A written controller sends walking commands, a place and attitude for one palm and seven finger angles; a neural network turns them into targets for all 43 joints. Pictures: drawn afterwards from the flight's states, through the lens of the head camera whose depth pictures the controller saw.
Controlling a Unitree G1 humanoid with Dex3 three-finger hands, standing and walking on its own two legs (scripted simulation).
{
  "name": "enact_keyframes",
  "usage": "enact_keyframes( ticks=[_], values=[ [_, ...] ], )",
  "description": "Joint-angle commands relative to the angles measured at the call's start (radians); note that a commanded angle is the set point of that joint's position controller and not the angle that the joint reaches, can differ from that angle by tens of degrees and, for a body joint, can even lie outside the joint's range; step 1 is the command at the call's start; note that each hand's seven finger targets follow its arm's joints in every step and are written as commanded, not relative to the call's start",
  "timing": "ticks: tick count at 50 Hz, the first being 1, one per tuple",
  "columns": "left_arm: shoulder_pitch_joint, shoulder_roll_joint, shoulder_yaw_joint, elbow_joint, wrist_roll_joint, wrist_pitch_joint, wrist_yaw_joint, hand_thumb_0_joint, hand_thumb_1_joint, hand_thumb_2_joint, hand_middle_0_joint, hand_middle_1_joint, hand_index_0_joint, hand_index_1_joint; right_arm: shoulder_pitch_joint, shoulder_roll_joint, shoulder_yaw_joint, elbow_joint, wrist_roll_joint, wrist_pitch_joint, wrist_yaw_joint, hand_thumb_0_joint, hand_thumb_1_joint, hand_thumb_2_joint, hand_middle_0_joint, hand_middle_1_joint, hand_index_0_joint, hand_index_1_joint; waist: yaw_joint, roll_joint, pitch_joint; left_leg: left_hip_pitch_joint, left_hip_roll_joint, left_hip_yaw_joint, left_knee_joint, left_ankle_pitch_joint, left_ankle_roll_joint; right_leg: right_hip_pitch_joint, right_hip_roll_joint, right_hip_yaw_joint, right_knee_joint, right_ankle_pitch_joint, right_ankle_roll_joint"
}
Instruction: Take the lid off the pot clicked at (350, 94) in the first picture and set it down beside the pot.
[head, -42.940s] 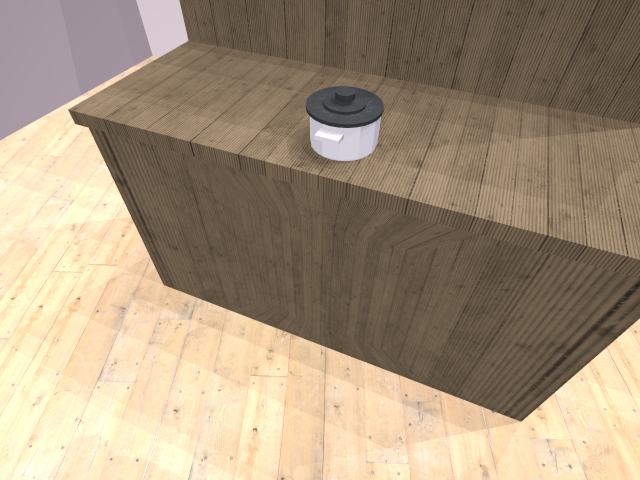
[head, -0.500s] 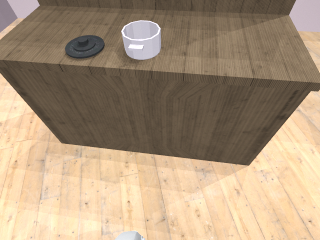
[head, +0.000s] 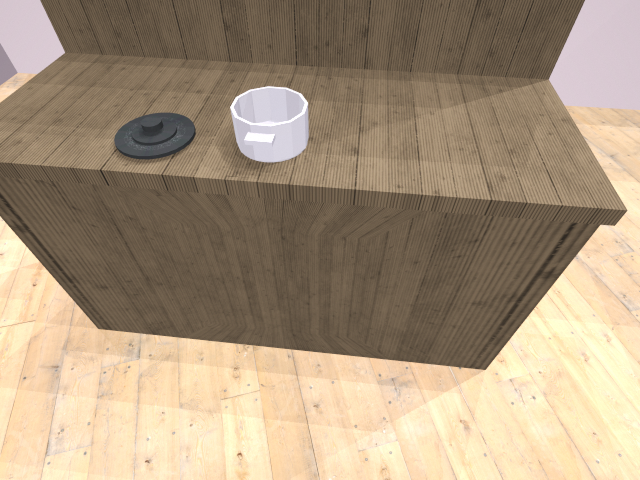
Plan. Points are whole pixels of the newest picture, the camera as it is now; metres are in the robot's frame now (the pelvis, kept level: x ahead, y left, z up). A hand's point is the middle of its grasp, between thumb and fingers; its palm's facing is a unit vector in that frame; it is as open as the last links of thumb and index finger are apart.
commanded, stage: stop stepping back and stand still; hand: left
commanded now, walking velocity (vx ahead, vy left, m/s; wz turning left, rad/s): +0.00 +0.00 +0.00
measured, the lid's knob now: (152, 124) +0.75 +0.38 +0.03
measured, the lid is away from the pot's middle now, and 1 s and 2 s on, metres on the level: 0.25 0.25 0.25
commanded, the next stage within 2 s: let the arm hang, fingers relaxed in 0.36 s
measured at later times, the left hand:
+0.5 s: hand out of the picture +0.05 +0.18 -0.17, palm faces +0.03 -0.98 -0.21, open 7.3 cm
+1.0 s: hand out of the picture +0.00 +0.17 -0.18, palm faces +0.03 -0.99 -0.14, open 7.3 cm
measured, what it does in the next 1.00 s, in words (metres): stands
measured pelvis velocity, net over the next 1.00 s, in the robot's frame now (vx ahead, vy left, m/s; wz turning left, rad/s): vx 0.02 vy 0.02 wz -0.02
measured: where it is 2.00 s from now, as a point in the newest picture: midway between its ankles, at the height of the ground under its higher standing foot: outside the picture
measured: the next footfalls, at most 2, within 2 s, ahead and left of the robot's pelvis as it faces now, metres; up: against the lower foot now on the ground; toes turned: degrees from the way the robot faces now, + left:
none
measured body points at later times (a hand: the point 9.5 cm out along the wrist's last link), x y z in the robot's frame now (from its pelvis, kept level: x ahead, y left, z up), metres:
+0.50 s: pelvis +0.02 +0.01 +0.00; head +0.03 +0.01 +0.45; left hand +0.05 +0.24 -0.15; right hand +0.00 -0.19 -0.16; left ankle -0.01 +0.12 -0.74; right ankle -0.01 -0.10 -0.74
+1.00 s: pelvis +0.02 +0.02 +0.00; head +0.03 +0.02 +0.45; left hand +0.00 +0.22 -0.16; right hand -0.01 -0.19 -0.15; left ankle -0.01 +0.12 -0.74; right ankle -0.01 -0.10 -0.74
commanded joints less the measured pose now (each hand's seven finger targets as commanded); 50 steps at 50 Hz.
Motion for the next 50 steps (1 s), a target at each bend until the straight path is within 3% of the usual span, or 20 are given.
enact_keyframes(
  ticks=[1, 3, 7, 8, 18, 26, 32, 45, 50],
  values=[
    [0.036, 0.095, 0.022, -0.025, -0.007, -0.037, 0.013, 0.000, 0.900, 0.900, -0.200, -0.300, -0.200, -0.300, 0.078, -0.048, -0.008, -0.008, 0.004, -0.038, -0.009, 0.000, -0.900, -0.900, 0.200, 0.300, 0.200, 0.300, -0.003, -0.040, -0.020, 0.043, 0.073, -0.062, -0.070, 0.236, 0.031, 0.027, -0.124, 0.131, -0.138, 0.338, -0.017],
    [0.053, 0.094, 0.025, -0.019, -0.008, -0.038, 0.018, 0.000, 0.900, 0.900, -0.200, -0.300, -0.200, -0.300, 0.084, -0.047, -0.008, 0.000, 0.007, -0.044, -0.015, 0.000, -0.900, -0.900, 0.200, 0.300, 0.200, 0.300, 0.004, 0.007, -0.044, 0.055, 0.082, -0.053, -0.065, 0.329, 0.029, 0.071, -0.122, 0.107, -0.102, 0.456, -0.011],
    [0.064, 0.088, 0.029, 0.000, -0.010, -0.037, 0.019, 0.000, 0.900, 0.900, -0.200, -0.300, -0.200, -0.300, 0.117, -0.045, -0.006, 0.023, 0.008, -0.048, -0.024, 0.000, -0.900, -0.900, 0.200, 0.300, 0.200, 0.300, 0.008, 0.029, -0.083, 0.092, 0.093, -0.043, -0.062, 0.429, 0.029, 0.115, -0.120, 0.080, -0.084, 0.518, -0.016],
    [0.060, 0.085, 0.028, 0.003, -0.009, -0.035, 0.021, 0.000, 0.900, 0.900, -0.200, -0.300, -0.200, -0.300, 0.115, -0.041, -0.007, 0.025, 0.010, -0.046, -0.026, 0.000, -0.900, -0.900, 0.200, 0.300, 0.200, 0.300, 0.008, 0.019, -0.058, 0.091, 0.092, -0.043, -0.061, 0.431, 0.029, 0.100, -0.114, 0.079, -0.085, 0.514, -0.014],
    [0.050, 0.055, 0.020, 0.029, -0.007, -0.027, 0.019, 0.000, 0.900, 0.900, -0.200, -0.300, -0.200, -0.300, 0.143, -0.025, -0.007, 0.055, 0.007, -0.038, -0.028, 0.000, -0.900, -0.900, 0.200, 0.300, 0.200, 0.300, 0.002, 0.004, 0.063, 0.063, 0.094, -0.062, -0.119, 0.259, 0.040, 0.036, -0.092, 0.074, -0.138, 0.291, -0.015],
    [0.071, 0.038, 0.017, 0.043, -0.007, -0.029, 0.018, 0.000, 0.900, 0.900, -0.200, -0.300, -0.200, -0.300, 0.144, -0.022, -0.005, 0.065, 0.005, -0.042, -0.027, 0.000, -0.900, -0.900, 0.200, 0.300, 0.200, 0.300, 0.001, -0.025, 0.057, 0.083, 0.092, -0.067, -0.128, 0.240, 0.047, 0.027, -0.093, 0.076, -0.146, 0.260, -0.013],
    [0.094, 0.038, 0.016, 0.056, -0.007, -0.034, 0.018, 0.000, 0.900, 0.900, -0.200, -0.300, -0.200, -0.300, 0.144, -0.020, -0.004, 0.067, 0.008, -0.046, -0.029, 0.000, -0.900, -0.900, 0.200, 0.300, 0.200, 0.300, 0.001, -0.009, 0.037, 0.105, 0.091, -0.060, -0.117, 0.287, 0.048, 0.036, -0.098, 0.076, -0.139, 0.306, -0.012],
    [0.119, 0.016, 0.010, 0.075, -0.004, -0.029, 0.015, 0.000, 0.900, 0.900, -0.200, -0.300, -0.200, -0.300, 0.140, -0.015, -0.002, 0.069, 0.007, -0.044, -0.029, 0.000, -0.900, -0.900, 0.200, 0.300, 0.200, 0.300, 0.001, 0.014, 0.096, 0.071, 0.091, -0.077, -0.145, 0.172, 0.054, -0.009, -0.087, 0.077, -0.153, 0.180, -0.012],
    [0.123, 0.011, 0.010, 0.075, -0.003, -0.031, 0.015, 0.000, 0.900, 0.900, -0.200, -0.300, -0.200, -0.300, 0.146, -0.016, -0.003, 0.069, 0.007, -0.047, -0.030, 0.000, -0.900, -0.900, 0.200, 0.300, 0.200, 0.300, 0.000, 0.011, 0.072, 0.081, 0.094, -0.077, -0.140, 0.197, 0.056, -0.003, -0.087, 0.073, -0.142, 0.200, -0.011]
  ],
)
